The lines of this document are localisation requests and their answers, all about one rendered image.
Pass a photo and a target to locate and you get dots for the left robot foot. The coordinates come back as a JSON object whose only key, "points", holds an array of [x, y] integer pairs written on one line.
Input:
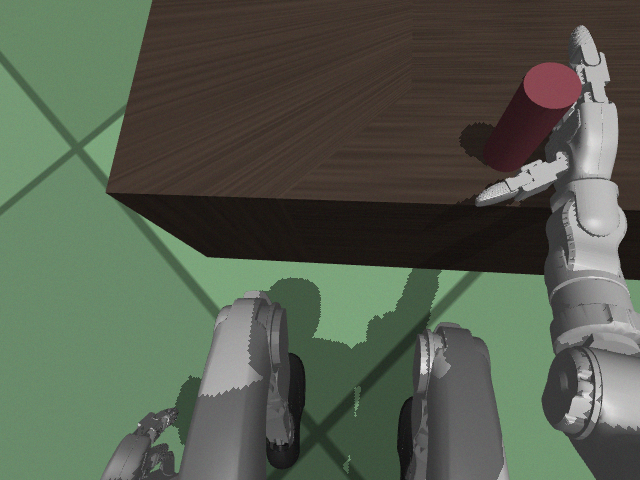
{"points": [[285, 456]]}

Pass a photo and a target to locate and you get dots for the left robot hand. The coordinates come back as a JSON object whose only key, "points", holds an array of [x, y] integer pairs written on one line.
{"points": [[134, 457]]}

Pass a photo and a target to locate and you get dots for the right robot foot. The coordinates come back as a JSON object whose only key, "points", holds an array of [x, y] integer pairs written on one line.
{"points": [[404, 439]]}

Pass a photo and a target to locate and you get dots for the can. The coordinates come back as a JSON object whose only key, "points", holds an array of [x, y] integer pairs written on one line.
{"points": [[545, 95]]}

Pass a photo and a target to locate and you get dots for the right robot arm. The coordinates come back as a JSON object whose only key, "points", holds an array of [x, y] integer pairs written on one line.
{"points": [[592, 392]]}

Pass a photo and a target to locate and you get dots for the right robot hand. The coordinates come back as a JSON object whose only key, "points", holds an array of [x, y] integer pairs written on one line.
{"points": [[583, 143]]}

